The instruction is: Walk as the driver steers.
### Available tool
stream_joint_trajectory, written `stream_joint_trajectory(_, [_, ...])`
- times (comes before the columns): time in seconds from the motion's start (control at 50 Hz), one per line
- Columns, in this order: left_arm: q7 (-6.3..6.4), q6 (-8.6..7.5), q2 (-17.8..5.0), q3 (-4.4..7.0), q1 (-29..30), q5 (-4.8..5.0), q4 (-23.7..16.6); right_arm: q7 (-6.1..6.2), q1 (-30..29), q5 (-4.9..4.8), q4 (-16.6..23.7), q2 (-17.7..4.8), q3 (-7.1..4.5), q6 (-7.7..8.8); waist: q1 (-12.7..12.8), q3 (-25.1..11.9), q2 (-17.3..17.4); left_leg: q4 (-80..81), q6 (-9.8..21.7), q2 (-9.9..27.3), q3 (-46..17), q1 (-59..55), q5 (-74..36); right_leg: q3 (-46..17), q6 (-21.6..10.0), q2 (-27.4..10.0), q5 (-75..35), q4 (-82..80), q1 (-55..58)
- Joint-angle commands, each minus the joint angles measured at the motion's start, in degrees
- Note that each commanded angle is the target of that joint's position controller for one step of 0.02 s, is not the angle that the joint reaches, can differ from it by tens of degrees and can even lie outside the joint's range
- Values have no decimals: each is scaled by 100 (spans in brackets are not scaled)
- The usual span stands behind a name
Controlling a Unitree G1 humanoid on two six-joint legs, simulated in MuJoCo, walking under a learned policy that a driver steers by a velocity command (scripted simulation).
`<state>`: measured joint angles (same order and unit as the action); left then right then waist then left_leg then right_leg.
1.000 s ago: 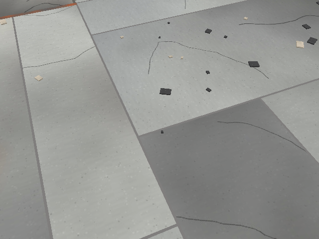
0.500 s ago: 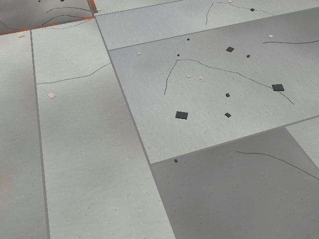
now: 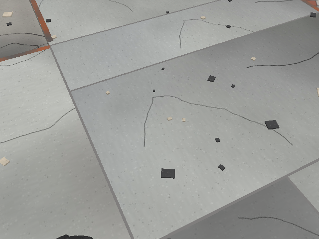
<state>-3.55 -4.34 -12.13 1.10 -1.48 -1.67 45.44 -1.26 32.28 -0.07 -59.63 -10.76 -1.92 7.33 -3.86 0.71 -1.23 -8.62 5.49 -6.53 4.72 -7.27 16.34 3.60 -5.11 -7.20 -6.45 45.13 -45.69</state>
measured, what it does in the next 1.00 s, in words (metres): walks ahead: right foot, then left foot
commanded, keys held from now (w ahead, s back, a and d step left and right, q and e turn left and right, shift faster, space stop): w+shift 0.16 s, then shift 0.36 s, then w+shift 0.42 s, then w+q+shift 0.06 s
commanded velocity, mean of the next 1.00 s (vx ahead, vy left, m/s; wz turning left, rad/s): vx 0.66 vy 0.00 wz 0.01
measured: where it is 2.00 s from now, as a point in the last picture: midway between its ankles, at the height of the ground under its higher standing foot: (162, 120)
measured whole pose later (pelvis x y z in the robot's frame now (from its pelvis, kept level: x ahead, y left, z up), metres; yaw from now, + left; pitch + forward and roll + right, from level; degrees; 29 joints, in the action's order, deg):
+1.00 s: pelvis +0.70 -0.02 +0.02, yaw +0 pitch +3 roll +1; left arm -2.5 -2.3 -14.5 1.2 -6.3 -1.4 47.2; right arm -1.2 25.6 0.5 -54.2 -14.7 -3.9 5.3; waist -5.3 -4.0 -0.3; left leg -11.0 3.4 -3.8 -1.8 3.1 10.8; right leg 1.2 0.7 -5.7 4.5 35.4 -32.0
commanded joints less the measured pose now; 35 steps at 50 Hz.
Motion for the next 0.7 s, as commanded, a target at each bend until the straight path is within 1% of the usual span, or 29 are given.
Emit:
stream_joint_trajectory(0.02, [-13, -68, -174, -67, 739, 77, -466, 76, -63, -39, 315, -815, -67, 157, 190, 977, 290, 939, 282, 1483, -417, 1151, -3986, 431, -154, 378, -567, -1058, 1251])
stream_joint_trajectory(0.06, [65, -74, -392, -1, 702, 55, -464, 135, 17, 38, 275, -1009, -71, 102, 269, 589, 429, 331, 190, 1550, -265, 101, -6041, 645, -283, 831, -57, -1354, 1505])
stream_joint_trajectory(0.08, [103, -71, -524, 43, 391, 50, -417, 196, 20, 114, 245, -1152, -94, 43, 468, 279, 647, -308, 141, 1661, -246, -279, -7151, 655, -353, 1056, 388, -1368, 1817])
stream_joint_trajectory(0.12, [252, -64, -923, 235, -1476, 69, 105, 306, -244, 261, 244, -1447, -183, -133, 1373, -754, 919, -2675, 147, 1796, -207, -259, -7630, 403, -547, 1234, 1146, -1478, 3594])
stream_joint_trajectory(0.14, [360, -38, -1177, 365, -2561, -14, 414, 307, -524, 269, 323, -1396, -193, -167, 1884, -1201, 824, -4332, 186, 1605, -134, 688, -6440, 39, -696, 826, 1633, -1490, 4957])
stream_joint_trajectory(0.16, [442, -16, -1652, 506, -3086, -176, 500, 195, -374, 176, 552, -607, -40, -117, 1617, -1735, -349, -6660, 184, 872, -145, 2630, -2279, -1887, -1010, -683, 3217, -1337, 6462])
stream_joint_trajectory(0.18, [323, -26, -1579, 524, -2786, -188, 518, 105, 226, -194, 646, -379, -1, -4, 1021, -2250, -1450, -8142, 76, 40, -899, 4365, 1000, -5051, -1699, -1663, 3154, -2556, 7280])
stream_joint_trajectory(0.2, [257, -76, -1171, 472, -2186, -78, 513, 195, -503, -138, 791, -744, -46, 12, 903, -1311, -470, -7943, 190, 560, -1071, 4823, 377, -4205, -1440, -1301, 2212, -2785, 6540])
stream_joint_trajectory(0.22, [230, -152, -808, 379, -1860, -36, 538, 205, -961, -88, 876, -764, -49, 15, 778, -611, 115, -7599, 126, 711, -953, 4696, 73, -3184, -1325, -1169, 600, -2770, 5532])
stream_joint_trajectory(0.24, [216, -210, -537, 304, -1654, -72, 589, 201, -1056, -3, 861, -604, -17, -32, 516, -244, 557, -7255, 61, 863, -937, 4362, 92, -2448, -1184, -964, -799, -2776, 4721])
stream_joint_trajectory(0.28, [244, -306, -217, 153, -1760, 26, 801, 114, -950, 186, 882, -381, 15, -222, 178, -15, 348, -6498, -117, 1001, -900, 3797, 164, -1513, -863, -641, -2100, -2983, 3802])
stream_joint_trajectory(0.3, [154, -404, 53, 47, -1355, 215, 713, 163, -1376, -283, 966, -516, -95, -190, 232, -153, 1, -6608, -66, 1146, -901, 3879, 45, -1268, -734, -315, -2265, -3188, 3913])
stream_joint_trajectory(0.32, [157, -458, -293, 87, -1210, 241, 730, 150, -1259, -296, 1046, -481, -54, -170, 29, -136, -309, -6184, -133, 1184, -914, 3917, -14, -1120, -831, -435, -2879, -3191, 3763])
stream_joint_trajectory(0.34, [199, -475, -485, 119, -1084, 268, 736, 140, -1418, -176, 1123, -450, -24, -139, -8, 76, -204, -5550, -265, 1194, -740, 3867, -139, -882, -824, -301, -3283, -3263, 3391])
stream_joint_trajectory(0.36, [253, -451, -500, 99, -1094, 240, 769, 122, -1748, -112, 1233, -456, -8, -101, 27, 236, -121, -4862, -364, 1070, -512, 3746, -534, -517, -732, -22, -3306, -3308, 3106])
stream_joint_trajectory(0.38, [322, -401, -645, 121, -1117, 227, 804, 118, -2142, -75, 1335, -341, 38, -61, 84, 264, 14, -3941, -397, 913, -266, 3429, -1081, -229, -576, 291, -2976, -3301, 2846])
stream_joint_trajectory(0.4, [388, -376, -724, 127, -1445, 266, 859, 82, -2552, -11, 1410, -258, 92, -12, 353, 255, 51, -3159, -453, 701, -26, 3248, -1838, -118, -472, 456, -2739, -3188, 2859])
stream_joint_trajectory(0.42, [433, -360, -821, 132, -1842, 264, 962, 40, -2766, 2, 1455, -264, 93, 9, 542, 72, 14, -2657, -477, 528, 37, 3047, -2595, -154, -369, 437, -2513, -3104, 3068])
stream_joint_trajectory(0.46, [473, -320, -999, 158, -2110, 266, 1099, -4, -2951, -26, 1555, -445, 54, -20, 610, -106, -328, -2086, -402, 409, -126, 2767, -3192, -372, -246, 215, -2075, -2981, 3454])
stream_joint_trajectory(0.5, [497, -269, -975, 162, -1909, 261, 1121, 2, -2726, 32, 1533, -822, -52, -46, 344, -273, -521, -1881, -200, 371, -318, 2475, -3051, -528, -123, 74, -2177, -2511, 3865])
stream_joint_trajectory(0.54, [482, -152, -1008, 184, -1545, 255, 1057, 44, -1741, 100, 1149, -1098, -202, -63, -246, -775, -433, -1811, 21, 363, -376, 1590, -3098, -460, 10, 133, -2448, -1300, 4181])
stream_joint_trajectory(0.56, [468, -97, -976, 184, -1545, 214, 1000, 88, -1282, 111, 1019, -1334, -274, -108, -411, -1093, 42, -2025, 226, 925, -829, 885, -4063, -334, 75, 346, -1354, -75, 3815])
stream_joint_trajectory(0.58, [350, -91, -315, 5, -2672, 75, 1188, 66, -1032, 108, 1020, -1564, -301, -196, 29, -1872, 1500, -2352, 1201, 2221, -2422, -825, -3765, -201, 232, 991, 2763, 1995, 2225])
stream_joint_trajectory(0.6, [203, -121, -236, -66, -3263, 209, 1339, -5, -788, -23, 986, -1398, -266, -251, 31, -2466, 1698, -1422, 1848, 2738, -4488, -1414, -170, -818, 184, 1158, 4383, 3239, 1130])
stream_joint_trajectory(0.62, [163, -161, -649, 57, -2507, 409, 1148, -11, -1062, -162, 970, -1191, -255, -257, -94, -1536, 1089, -597, 1545, 2577, -4699, -668, 2975, -896, 69, 846, 3809, 3559, 236])
stream_joint_trajectory(0.64, [221, -191, -967, 151, -1567, 456, 771, -1, -1650, -143, 1092, -1134, -228, -213, -13, -596, 646, -203, 1161, 2421, -4305, 446, 2927, -697, 5, 648, 3141, 3301, 53])
stream_joint_trajectory(0.66, [292, -179, -970, 193, -1274, 374, 685, -17, -2039, -26, 1179, -1044, -170, -145, 195, -311, 272, -55, 1030, 2294, -3911, 1270, 2267, -754, 20, 415, 2686, 2984, 284])
stream_joint_trajectory(0.68, [353, -141, -872, 206, -1360, 256, 705, -39, -2205, 44, 1190, -931, -140, -83, 402, -303, 238, 25, 910, 2057, -3551, 1805, 1838, -868, 32, 209, 2365, 2625, 682])
stream_joint_trajectory(0.7, [214, 24, -596, 98, -1706, -352, 739, 57, -1718, 126, 888, -923, -168, -171, 587, -224, 91, 130, 644, 1801, -2902, 2404, 1448, -670, 141, 215, 2365, 2045, 1392])
Velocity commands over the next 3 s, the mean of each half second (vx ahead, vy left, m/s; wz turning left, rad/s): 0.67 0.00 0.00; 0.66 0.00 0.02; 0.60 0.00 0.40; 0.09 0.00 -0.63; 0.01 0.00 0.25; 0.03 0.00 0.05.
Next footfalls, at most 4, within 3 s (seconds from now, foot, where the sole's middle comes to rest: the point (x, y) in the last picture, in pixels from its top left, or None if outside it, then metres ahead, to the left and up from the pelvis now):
0.14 right None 0.36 -0.08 -0.77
0.54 left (139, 196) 0.68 0.08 -0.77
1.10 right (188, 155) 0.89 -0.17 -0.77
1.48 left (137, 114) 1.17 0.07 -0.77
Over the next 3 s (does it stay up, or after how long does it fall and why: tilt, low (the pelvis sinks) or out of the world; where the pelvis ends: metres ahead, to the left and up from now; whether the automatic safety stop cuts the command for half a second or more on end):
stays up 1.16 -0.03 0.01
